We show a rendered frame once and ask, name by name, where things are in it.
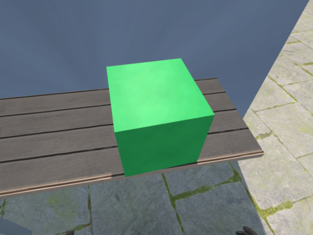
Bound table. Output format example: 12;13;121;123
0;77;264;235

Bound carton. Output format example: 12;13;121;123
107;58;215;177

